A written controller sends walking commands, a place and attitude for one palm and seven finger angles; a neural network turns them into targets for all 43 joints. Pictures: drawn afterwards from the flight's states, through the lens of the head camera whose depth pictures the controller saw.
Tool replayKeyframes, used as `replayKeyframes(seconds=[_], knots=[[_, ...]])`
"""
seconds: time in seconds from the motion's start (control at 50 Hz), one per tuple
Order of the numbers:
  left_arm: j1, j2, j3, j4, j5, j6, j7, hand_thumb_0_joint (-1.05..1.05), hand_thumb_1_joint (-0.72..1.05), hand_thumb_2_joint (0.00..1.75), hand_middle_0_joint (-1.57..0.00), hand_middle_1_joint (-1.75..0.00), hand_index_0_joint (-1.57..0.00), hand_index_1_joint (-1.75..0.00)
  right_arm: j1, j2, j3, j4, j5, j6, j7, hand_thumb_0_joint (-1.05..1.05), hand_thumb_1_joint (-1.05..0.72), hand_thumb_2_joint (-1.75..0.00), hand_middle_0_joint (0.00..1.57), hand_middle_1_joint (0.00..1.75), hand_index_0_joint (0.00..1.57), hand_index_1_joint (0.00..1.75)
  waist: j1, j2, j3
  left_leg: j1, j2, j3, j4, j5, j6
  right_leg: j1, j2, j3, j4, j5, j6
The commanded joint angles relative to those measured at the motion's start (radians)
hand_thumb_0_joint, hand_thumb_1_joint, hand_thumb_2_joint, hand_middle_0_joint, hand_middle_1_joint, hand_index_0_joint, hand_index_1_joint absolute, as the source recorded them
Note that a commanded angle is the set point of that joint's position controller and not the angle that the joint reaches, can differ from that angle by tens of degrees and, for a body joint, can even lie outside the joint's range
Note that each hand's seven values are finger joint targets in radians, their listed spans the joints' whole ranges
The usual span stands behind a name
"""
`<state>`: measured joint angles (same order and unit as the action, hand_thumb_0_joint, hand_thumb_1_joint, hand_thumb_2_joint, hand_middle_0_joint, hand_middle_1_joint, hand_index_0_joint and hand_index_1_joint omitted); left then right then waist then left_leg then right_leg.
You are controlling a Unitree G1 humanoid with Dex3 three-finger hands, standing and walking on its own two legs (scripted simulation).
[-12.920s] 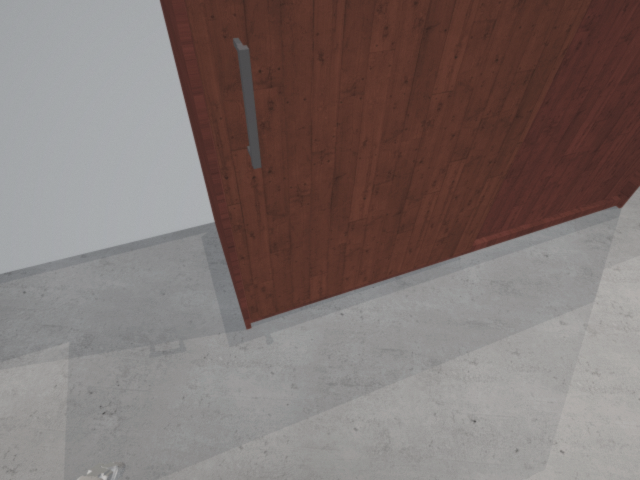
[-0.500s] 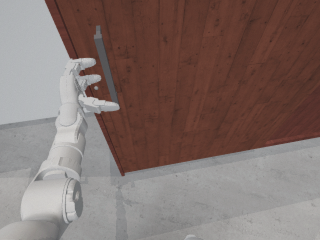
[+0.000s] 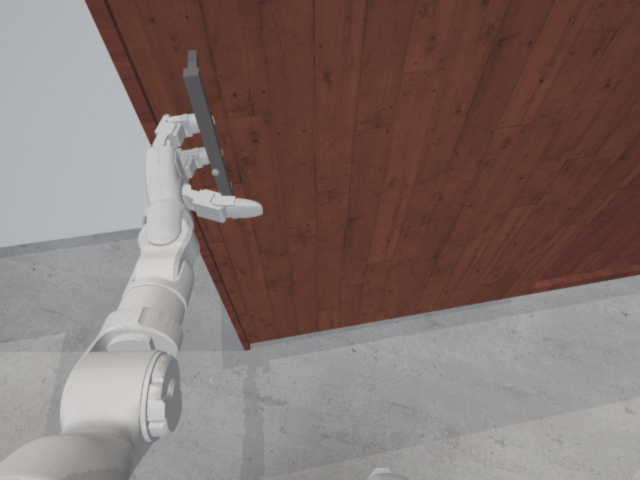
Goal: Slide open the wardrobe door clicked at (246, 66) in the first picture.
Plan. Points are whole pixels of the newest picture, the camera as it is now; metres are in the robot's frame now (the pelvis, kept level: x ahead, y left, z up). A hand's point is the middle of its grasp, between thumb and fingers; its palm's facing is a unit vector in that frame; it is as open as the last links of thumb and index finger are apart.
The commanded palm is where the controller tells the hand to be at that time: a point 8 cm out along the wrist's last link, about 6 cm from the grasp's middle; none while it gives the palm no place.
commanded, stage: slide the fingers in behind the handle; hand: left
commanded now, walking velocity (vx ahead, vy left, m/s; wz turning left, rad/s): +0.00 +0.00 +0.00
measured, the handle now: (215, 145) +0.53 +0.14 +0.11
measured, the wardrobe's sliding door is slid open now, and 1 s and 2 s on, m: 0.00 0.00 0.00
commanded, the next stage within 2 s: grip the handle and tug to test in 0.94 s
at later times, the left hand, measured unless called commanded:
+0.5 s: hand (227, 171) +0.47 +0.11 +0.12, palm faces +0.16 -0.99 +0.00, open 14.1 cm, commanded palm +0.44 +0.16 +0.11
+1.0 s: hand (220, 174) +0.47 +0.12 +0.11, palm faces +0.16 -0.99 +0.00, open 14.0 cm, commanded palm +0.44 +0.17 +0.11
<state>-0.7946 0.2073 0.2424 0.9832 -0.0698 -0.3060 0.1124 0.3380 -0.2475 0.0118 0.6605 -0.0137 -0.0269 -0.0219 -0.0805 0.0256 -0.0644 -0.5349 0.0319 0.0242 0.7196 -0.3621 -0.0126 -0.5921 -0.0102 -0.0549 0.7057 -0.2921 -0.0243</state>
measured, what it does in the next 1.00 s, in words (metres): stands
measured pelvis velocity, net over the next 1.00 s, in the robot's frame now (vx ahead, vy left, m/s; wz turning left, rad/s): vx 0.00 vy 0.00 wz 0.00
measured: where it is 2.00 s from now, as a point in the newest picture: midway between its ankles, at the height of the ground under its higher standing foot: outside the picture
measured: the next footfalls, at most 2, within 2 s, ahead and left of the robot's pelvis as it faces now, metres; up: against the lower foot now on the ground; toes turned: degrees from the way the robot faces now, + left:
none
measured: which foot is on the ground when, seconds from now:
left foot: down 0.00-1.00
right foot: down 0.00-1.00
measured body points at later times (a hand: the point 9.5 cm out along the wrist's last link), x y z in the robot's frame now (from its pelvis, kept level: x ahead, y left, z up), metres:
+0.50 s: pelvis +0.00 +0.00 +0.00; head +0.05 -0.01 +0.45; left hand +0.45 +0.16 +0.12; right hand +0.06 -0.26 -0.12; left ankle -0.01 +0.13 -0.71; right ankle +0.03 -0.10 -0.71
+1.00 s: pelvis +0.00 +0.00 +0.00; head +0.06 +0.00 +0.45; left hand +0.45 +0.17 +0.12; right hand +0.06 -0.25 -0.12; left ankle -0.01 +0.13 -0.71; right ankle +0.03 -0.10 -0.71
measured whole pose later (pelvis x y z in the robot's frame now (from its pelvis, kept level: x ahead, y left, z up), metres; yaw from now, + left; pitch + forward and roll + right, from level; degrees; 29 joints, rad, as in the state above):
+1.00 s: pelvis +0.00 +0.00 +0.00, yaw +0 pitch +10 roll +0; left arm -0.78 0.18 0.22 0.98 -0.07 -0.31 0.14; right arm 0.36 -0.24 0.01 0.68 -0.02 -0.02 -0.01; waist -0.08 0.03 -0.07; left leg -0.52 0.03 0.03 0.71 -0.36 -0.01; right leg -0.57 -0.01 -0.05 0.69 -0.29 -0.02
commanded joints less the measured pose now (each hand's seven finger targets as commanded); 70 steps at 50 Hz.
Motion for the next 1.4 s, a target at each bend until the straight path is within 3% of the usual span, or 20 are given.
replayKeyframes(seconds=[0.0, 0.06, 0.18, 0.2, 0.26, 0.28, 0.44, 0.5, 0.58, 0.68, 0.72, 0.84, 0.94, 1.0, 1.02, 1.08, 1.16, 1.18, 1.22, 1.38], knots=[[-0.464, 0.134, -0.01, -0.245, -0.01, -0.081, -0.003, 0.0, -0.5, 0.3, -0.3, -1.2, -0.3, -1.2, 0.066, -0.127, -0.053, -0.091, 0.004, -0.034, -0.003, 0.0, -0.9, -0.9, 0.2, 0.3, 0.2, 0.3, -0.011, -0.035, -0.39, 0.108, -0.043, -0.001, -0.074, 0.243, 0.035, 0.277, 0.026, 0.026, -0.073, 0.33, 0.008], [-0.456, 0.164, 0.009, -0.22, -0.001, -0.08, 0.003, 0.0, -0.5, 0.3, -0.3, -1.2, -0.3, -1.2, 0.08, -0.135, -0.057, -0.083, 0.002, -0.03, -0.003, 0.0, -0.9, -0.9, 0.2, 0.3, 0.2, 0.3, -0.015, -0.085, -0.367, 0.085, -0.043, -0.004, -0.079, 0.223, 0.039, 0.283, 0.026, 0.029, -0.081, 0.311, 0.01], [-0.466, 0.165, 0.013, -0.229, 0.006, -0.084, 0.013, 0.0, -0.5, 0.3, -0.3, -1.2, -0.3, -1.2, 0.069, -0.126, -0.055, -0.085, 0.002, -0.027, -0.004, 0.0, -0.9, -0.9, 0.2, 0.3, 0.2, 0.3, -0.008, -0.025, -0.372, 0.086, -0.048, 0.007, -0.083, 0.199, 0.04, 0.288, 0.022, 0.04, -0.091, 0.294, 0.01], [-0.482, 0.189, 0.028, -0.231, 0.005, -0.088, 0.016, 0.0, -0.5, 0.3, -0.3, -1.2, -0.3, -1.2, 0.073, -0.129, -0.054, -0.082, 0.001, -0.027, -0.005, 0.0, -0.9, -0.9, 0.2, 0.3, 0.2, 0.3, -0.011, -0.044, -0.379, 0.078, -0.048, 0.005, -0.083, 0.194, 0.04, 0.298, 0.021, 0.042, -0.09, 0.292, 0.012], [-0.463, 0.177, 0.02, -0.253, 0.01, -0.101, 0.017, 0.0, -0.5, 0.3, -0.3, -1.2, -0.3, -1.2, 0.074, -0.128, -0.059, -0.084, 0.0, -0.027, -0.004, 0.0, -0.9, -0.9, 0.2, 0.3, 0.2, 0.3, -0.008, -0.042, -0.408, 0.099, -0.046, 0.006, -0.08, 0.224, 0.041, 0.309, 0.024, 0.038, -0.081, 0.32, 0.009], [-0.456, 0.143, -0.006, -0.245, 0.007, -0.098, 0.014, 0.0, -0.5, 0.3, -0.3, -1.2, -0.3, -1.2, 0.069, -0.123, -0.057, -0.083, 0.0, -0.03, -0.002, 0.0, -0.9, -0.9, 0.2, 0.3, 0.2, 0.3, -0.013, -0.013, -0.397, 0.103, -0.047, 0.01, -0.079, 0.224, 0.039, 0.294, 0.024, 0.038, -0.083, 0.323, 0.009], [-0.457, 0.082, -0.044, -0.219, -0.006, -0.064, 0.026, 0.0, -0.5, 0.3, -0.3, -1.2, -0.3, -1.2, 0.065, -0.127, -0.059, -0.084, 0.004, -0.029, 0.002, 0.0, -0.9, -0.9, 0.2, 0.3, 0.2, 0.3, -0.027, -0.071, -0.344, 0.094, -0.046, 0.007, -0.089, 0.182, 0.039, 0.263, 0.025, 0.031, -0.105, 0.272, 0.013], [-0.472, 0.113, -0.024, -0.187, 0.009, -0.067, 0.037, 0.0, -0.5, 0.3, -0.3, -1.2, -0.3, -1.2, 0.069, -0.128, -0.055, -0.079, 0.001, -0.028, 0.001, 0.0, -0.9, -0.9, 0.2, 0.3, 0.2, 0.3, -0.024, -0.08, -0.321, 0.074, -0.047, 0.003, -0.092, 0.163, 0.04, 0.257, 0.022, 0.034, -0.104, 0.25, 0.014], [-0.495, 0.109, -0.028, -0.197, 0.021, -0.089, 0.045, 0.0, -0.5, 0.3, -0.3, -1.2, -0.3, -1.2, 0.068, -0.122, -0.053, -0.08, -0.004, -0.028, 0.003, 0.0, -0.9, -0.9, 0.2, 0.3, 0.2, 0.3, -0.022, -0.049, -0.348, 0.09, -0.047, -0.001, -0.087, 0.178, 0.039, 0.252, 0.022, 0.033, -0.092, 0.258, 0.009], [-0.507, 0.167, 0.017, -0.197, 0.021, -0.107, 0.048, 0.0, -0.5, 0.3, -0.3, -1.2, -0.3, -1.2, 0.069, -0.123, -0.052, -0.078, -0.006, -0.026, -0.003, 0.0, -0.9, -0.9, 0.2, 0.3, 0.2, 0.3, -0.013, -0.054, -0.38, 0.081, -0.047, -0.001, -0.085, 0.193, 0.038, 0.285, 0.021, 0.037, -0.082, 0.282, 0.01], [-0.501, 0.14, -0.005, -0.234, 0.024, -0.114, 0.042, 0.0, -0.5, 0.3, -0.3, -1.2, -0.3, -1.2, 0.065, -0.12, -0.055, -0.082, -0.007, -0.028, 0.0, 0.0, -0.9, -0.9, 0.2, 0.3, 0.2, 0.3, -0.012, -0.006, -0.414, 0.111, -0.047, 0.005, -0.079, 0.221, 0.036, 0.281, 0.023, 0.035, -0.074, 0.308, 0.007], [-0.439, 0.104, -0.029, -0.223, 0.004, -0.09, 0.021, 0.0, -0.5, 0.3, -0.3, -1.2, -0.3, -1.2, 0.071, -0.128, -0.059, -0.084, 0.0, -0.026, 0.004, 0.0, -0.9, -0.9, 0.2, 0.3, 0.2, 0.3, -0.019, -0.062, -0.376, 0.108, -0.038, 0.002, -0.086, 0.237, 0.034, 0.276, 0.03, 0.022, -0.082, 0.319, 0.006], [-0.466, 0.11, -0.019, -0.21, -0.005, -0.066, 0.02, 0.0, -0.5, 0.3, -0.3, -1.2, -0.3, -1.2, 0.072, -0.129, -0.057, -0.077, 0.002, -0.023, 0.001, 0.0, -0.9, -0.9, 0.2, 0.3, 0.2, 0.3, -0.024, -0.062, -0.324, 0.093, -0.042, 0.001, -0.094, 0.198, 0.035, 0.255, 0.027, 0.024, -0.1, 0.277, 0.008], [-0.502, 0.135, -0.011, -0.237, 0.009, -0.086, 0.03, 0.0, -0.5, 0.3, -0.3, -1.2, -0.3, -1.2, 0.07, -0.125, -0.056, -0.075, 0.0, -0.026, -0.001, 0.0, -0.9, -0.9, 0.2, 0.3, 0.2, 0.3, -0.021, -0.031, -0.345, 0.104, -0.042, -0.005, -0.091, 0.195, 0.036, 0.25, 0.027, 0.027, -0.091, 0.26, 0.005], [-0.505, 0.098, -0.04, -0.237, 0.011, -0.091, 0.03, 0.0, -0.5, 0.3, -0.3, -1.2, -0.3, -1.2, 0.066, -0.122, -0.055, -0.076, -0.002, -0.028, 0.0, 0.0, -0.9, -0.9, 0.2, 0.3, 0.2, 0.3, -0.026, -0.029, -0.343, 0.112, -0.042, -0.005, -0.09, 0.195, 0.036, 0.239, 0.028, 0.025, -0.091, 0.258, 0.005], [-0.509, 0.085, -0.053, -0.227, 0.018, -0.104, 0.036, 0.0, -0.36, 0.36, -0.32, -1.22, -0.32, -1.22, 0.074, -0.122, -0.056, -0.07, -0.005, -0.034, 0.003, 0.0, -0.9, -0.9, 0.2, 0.3, 0.2, 0.3, -0.026, -0.003, -0.368, 0.135, -0.039, -0.016, -0.084, 0.22, 0.03, 0.218, 0.03, 0.017, -0.075, 0.26, 0.001], [-0.524, 0.11, -0.03, -0.17, 0.022, -0.093, 0.044, 0.0, -0.17, 0.44, -0.33, -1.25, -0.33, -1.25, 0.085, -0.13, -0.057, -0.061, -0.007, -0.031, 0.001, 0.0, -0.9, -0.9, 0.2, 0.3, 0.2, 0.3, -0.034, -0.047, -0.353, 0.111, -0.037, -0.018, -0.086, 0.198, 0.031, 0.213, 0.03, 0.014, -0.077, 0.24, 0.004], [-0.523, 0.105, -0.034, -0.189, 0.021, -0.093, 0.045, 0.0, -0.13, 0.46, -0.34, -1.25, -0.34, -1.25, 0.082, -0.128, -0.057, -0.067, -0.007, -0.033, 0.003, 0.0, -0.9, -0.9, 0.2, 0.3, 0.2, 0.3, -0.027, -0.016, -0.382, 0.121, -0.04, -0.017, -0.085, 0.212, 0.029, 0.218, 0.029, 0.016, -0.07, 0.251, 0.003], [-0.52, 0.087, -0.042, -0.171, 0.018, -0.085, 0.05, 0.0, -0.03, 0.5, -0.35, -1.27, -0.35, -1.27, 0.08, -0.127, -0.054, -0.067, -0.007, -0.032, 0.003, 0.0, -0.9, -0.9, 0.2, 0.3, 0.2, 0.3, -0.03, -0.026, -0.373, 0.118, -0.039, -0.014, -0.082, 0.217, 0.029, 0.214, 0.029, 0.014, -0.072, 0.26, 0.003], [-0.483, 0.144, 0.011, -0.187, 0.031, -0.097, 0.07, 0.0, 0.34, 0.66, -0.39, -1.32, -0.39, -1.32, 0.094, -0.127, -0.055, -0.074, -0.015, -0.024, 0.006, 0.0, -0.9, -0.9, 0.2, 0.3, 0.2, 0.3, -0.015, -0.066, -0.391, 0.088, -0.038, -0.004, -0.08, 0.247, 0.033, 0.269, 0.029, 0.022, -0.066, 0.314, 0.007]])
